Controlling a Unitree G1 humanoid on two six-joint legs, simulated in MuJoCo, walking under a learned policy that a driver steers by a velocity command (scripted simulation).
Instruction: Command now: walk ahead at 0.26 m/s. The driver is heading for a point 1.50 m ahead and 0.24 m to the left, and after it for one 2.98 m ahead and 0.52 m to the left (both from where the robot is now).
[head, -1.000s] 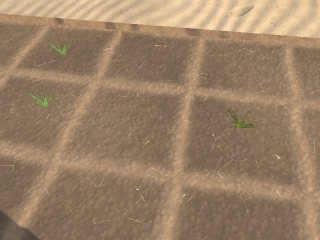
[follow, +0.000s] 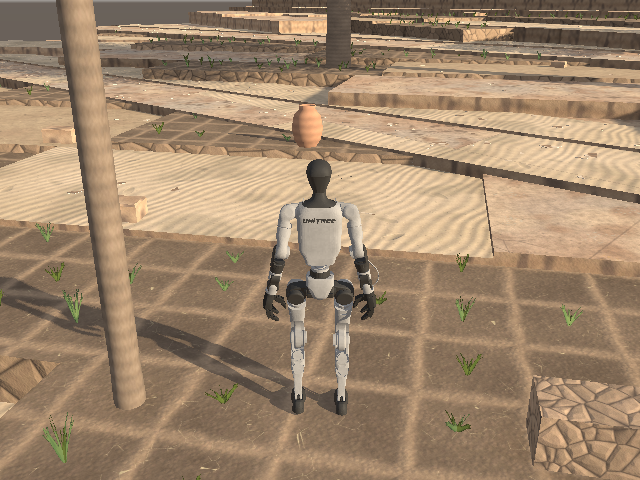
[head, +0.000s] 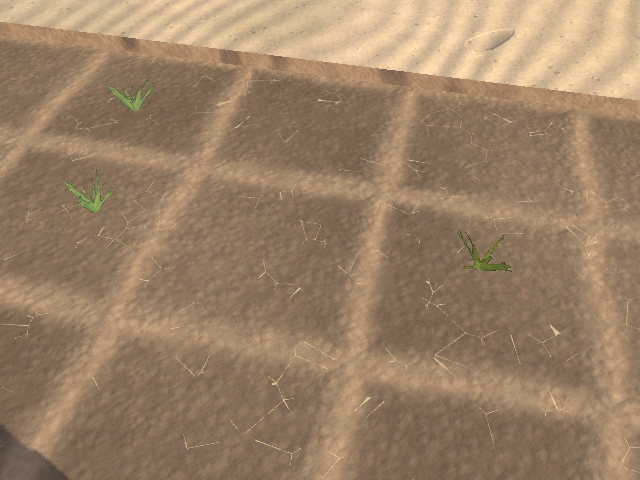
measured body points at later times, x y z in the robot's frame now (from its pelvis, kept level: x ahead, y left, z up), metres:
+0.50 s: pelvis +0.17 +0.05 +0.00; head +0.19 +0.06 +0.45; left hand +0.38 +0.27 -0.11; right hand +0.05 -0.18 -0.13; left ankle +0.02 +0.14 -0.73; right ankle +0.36 -0.10 -0.69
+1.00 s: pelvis +0.37 +0.02 +0.00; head +0.39 +0.02 +0.45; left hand +0.44 +0.27 -0.15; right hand +0.48 -0.24 -0.13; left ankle +0.43 +0.16 -0.73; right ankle +0.40 -0.08 -0.73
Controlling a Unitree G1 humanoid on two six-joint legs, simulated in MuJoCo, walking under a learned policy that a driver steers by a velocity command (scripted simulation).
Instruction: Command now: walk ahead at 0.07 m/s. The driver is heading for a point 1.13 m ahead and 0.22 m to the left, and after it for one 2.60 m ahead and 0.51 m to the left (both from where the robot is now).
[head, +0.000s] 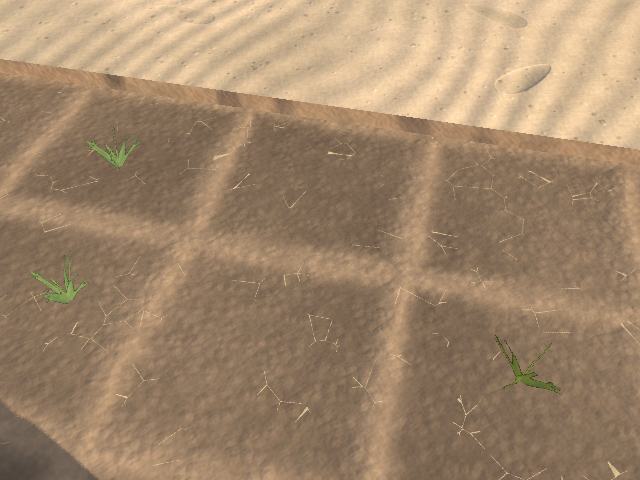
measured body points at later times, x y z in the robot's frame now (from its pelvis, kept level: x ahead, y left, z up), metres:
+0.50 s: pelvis +0.14 +0.00 +0.01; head +0.16 -0.01 +0.46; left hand +0.08 +0.25 -0.13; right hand +0.28 -0.25 -0.12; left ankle +0.22 +0.15 -0.67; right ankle +0.05 -0.09 -0.74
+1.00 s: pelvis +0.40 +0.07 +0.01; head +0.41 +0.07 +0.46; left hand +0.53 +0.34 -0.11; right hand +0.41 -0.19 -0.13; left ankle +0.40 +0.14 -0.74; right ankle +0.51 -0.12 -0.66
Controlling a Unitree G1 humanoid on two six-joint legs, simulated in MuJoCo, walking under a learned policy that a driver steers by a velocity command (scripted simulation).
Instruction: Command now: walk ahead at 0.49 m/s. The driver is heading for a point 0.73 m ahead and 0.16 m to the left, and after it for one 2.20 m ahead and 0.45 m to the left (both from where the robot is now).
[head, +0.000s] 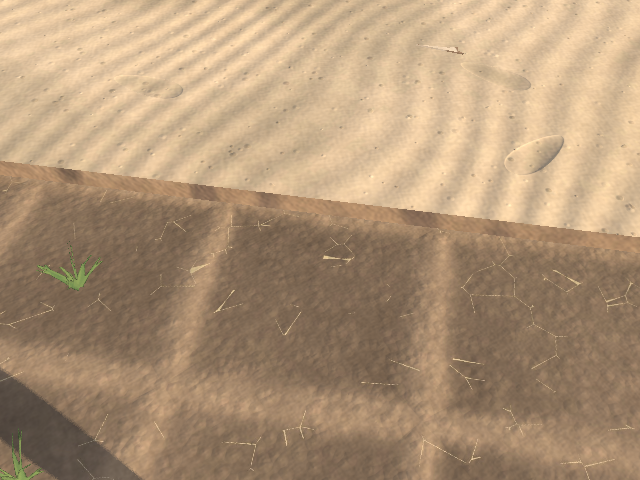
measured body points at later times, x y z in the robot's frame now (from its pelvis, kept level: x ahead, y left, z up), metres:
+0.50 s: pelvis +0.28 -0.08 +0.00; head +0.30 -0.09 +0.45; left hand +0.32 +0.19 -0.13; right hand +0.37 -0.35 -0.14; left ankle +0.27 +0.08 -0.66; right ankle +0.31 -0.17 -0.75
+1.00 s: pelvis +0.54 +0.02 -0.02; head +0.58 +0.04 +0.43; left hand +0.55 +0.32 -0.14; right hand +0.75 -0.20 -0.13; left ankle +0.57 +0.09 -0.75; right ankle +0.51 -0.16 -0.65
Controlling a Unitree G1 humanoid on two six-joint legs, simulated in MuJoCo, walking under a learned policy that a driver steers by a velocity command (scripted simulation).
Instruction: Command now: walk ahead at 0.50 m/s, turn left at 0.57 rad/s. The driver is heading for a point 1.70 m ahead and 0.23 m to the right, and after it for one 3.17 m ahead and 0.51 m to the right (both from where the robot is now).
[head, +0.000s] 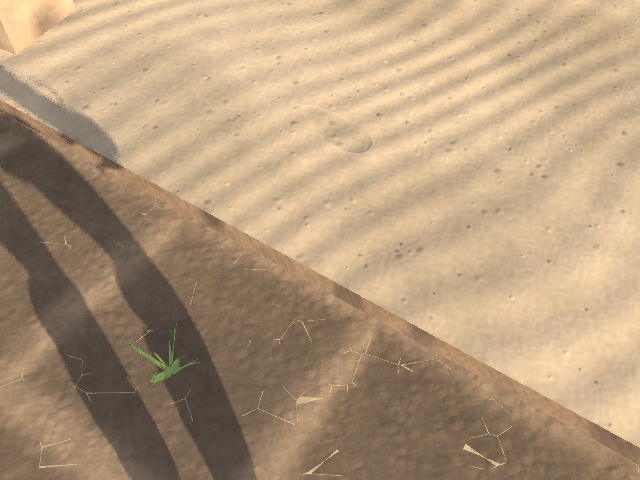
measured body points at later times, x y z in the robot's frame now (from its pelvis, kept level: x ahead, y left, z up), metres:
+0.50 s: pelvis +0.29 -0.04 +0.01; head +0.31 -0.04 +0.46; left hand +0.34 +0.25 -0.11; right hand +0.45 -0.29 -0.11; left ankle +0.18 +0.07 -0.64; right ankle +0.35 -0.13 -0.73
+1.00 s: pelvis +0.45 +0.03 +0.01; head +0.49 +0.05 +0.46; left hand +0.58 +0.33 -0.10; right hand +0.61 -0.23 -0.08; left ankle +0.51 +0.15 -0.73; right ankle +0.46 -0.11 -0.66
